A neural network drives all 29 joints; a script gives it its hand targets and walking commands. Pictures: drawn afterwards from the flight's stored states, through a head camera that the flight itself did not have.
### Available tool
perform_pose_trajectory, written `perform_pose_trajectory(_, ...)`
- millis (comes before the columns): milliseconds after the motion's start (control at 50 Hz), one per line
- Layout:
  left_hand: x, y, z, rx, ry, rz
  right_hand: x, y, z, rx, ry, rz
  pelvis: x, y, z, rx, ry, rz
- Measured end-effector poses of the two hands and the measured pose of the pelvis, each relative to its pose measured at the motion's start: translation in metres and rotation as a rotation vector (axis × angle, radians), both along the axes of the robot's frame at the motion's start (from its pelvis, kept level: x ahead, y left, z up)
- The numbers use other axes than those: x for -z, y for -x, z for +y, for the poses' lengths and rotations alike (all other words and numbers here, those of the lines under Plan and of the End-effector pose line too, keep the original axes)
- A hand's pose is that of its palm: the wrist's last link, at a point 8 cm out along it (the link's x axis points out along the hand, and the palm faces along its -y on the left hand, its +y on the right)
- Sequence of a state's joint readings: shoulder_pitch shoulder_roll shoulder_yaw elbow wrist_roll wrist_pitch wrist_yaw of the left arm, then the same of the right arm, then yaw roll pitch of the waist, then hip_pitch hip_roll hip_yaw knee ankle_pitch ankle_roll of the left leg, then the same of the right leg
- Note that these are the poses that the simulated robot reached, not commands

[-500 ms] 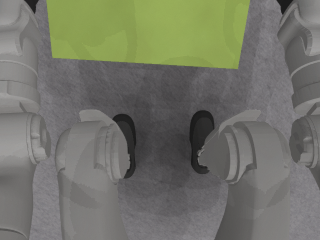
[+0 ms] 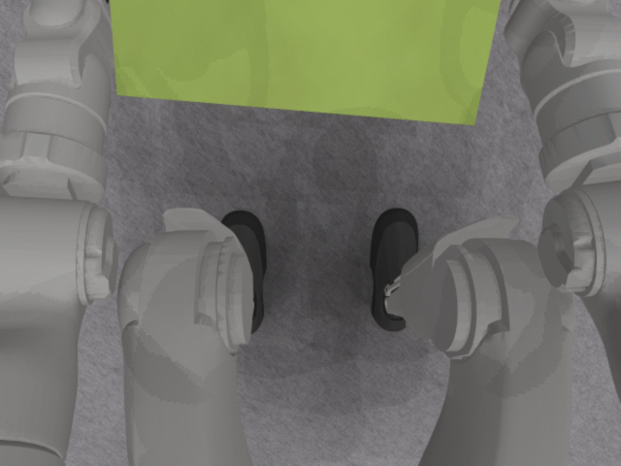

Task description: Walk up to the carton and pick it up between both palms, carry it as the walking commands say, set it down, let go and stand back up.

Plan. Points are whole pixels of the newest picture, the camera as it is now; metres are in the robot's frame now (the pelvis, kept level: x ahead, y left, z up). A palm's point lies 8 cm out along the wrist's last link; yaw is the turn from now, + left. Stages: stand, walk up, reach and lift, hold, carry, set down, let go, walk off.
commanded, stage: reach and lift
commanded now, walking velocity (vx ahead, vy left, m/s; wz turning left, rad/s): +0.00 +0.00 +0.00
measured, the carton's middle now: out of the picture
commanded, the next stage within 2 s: none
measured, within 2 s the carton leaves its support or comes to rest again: leaves its support in 0.78 s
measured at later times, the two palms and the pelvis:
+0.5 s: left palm out of the picture +0.52 +0.23 -0.19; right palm out of the picture +0.55 -0.15 -0.17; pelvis +0.00 +0.00 +0.00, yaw +0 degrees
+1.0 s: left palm out of the picture +0.52 +0.23 -0.16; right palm out of the picture +0.54 -0.15 -0.13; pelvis -0.01 +0.00 +0.01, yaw +1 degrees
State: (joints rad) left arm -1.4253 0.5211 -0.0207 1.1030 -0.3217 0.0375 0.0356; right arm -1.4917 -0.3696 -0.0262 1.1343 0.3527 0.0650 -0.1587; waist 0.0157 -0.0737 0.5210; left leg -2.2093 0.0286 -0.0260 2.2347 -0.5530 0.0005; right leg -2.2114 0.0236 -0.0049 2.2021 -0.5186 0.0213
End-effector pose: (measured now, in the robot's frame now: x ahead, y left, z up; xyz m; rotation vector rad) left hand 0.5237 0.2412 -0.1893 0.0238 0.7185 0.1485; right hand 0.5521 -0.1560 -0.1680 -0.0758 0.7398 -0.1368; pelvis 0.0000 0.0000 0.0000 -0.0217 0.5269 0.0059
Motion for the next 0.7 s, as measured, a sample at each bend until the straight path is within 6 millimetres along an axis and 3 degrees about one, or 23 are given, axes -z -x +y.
perform_pose_trajectory(60, 0.0006, 0.0011, -0.0036, 0.005, 0.012, 0.001, 0.0006, -0.0008, 0.0086, -0.009, 0.000, 0.004, -0.0010, 0.0000, 0.0004, -0.004, 0.002, 0.001)
perform_pose_trajectory(480, -0.0002, -0.0002, -0.0100, 0.067, -0.011, 0.003, 0.0013, 0.0020, 0.0072, 0.011, -0.016, 0.004, -0.0029, -0.0016, 0.0047, -0.011, 0.013, -0.003)
perform_pose_trajectory(700, -0.0038, -0.0052, -0.0088, 0.079, -0.005, 0.023, -0.0007, 0.0004, 0.0085, 0.035, -0.041, 0.019, 0.0058, 0.0008, 0.0039, -0.015, 0.008, -0.024)
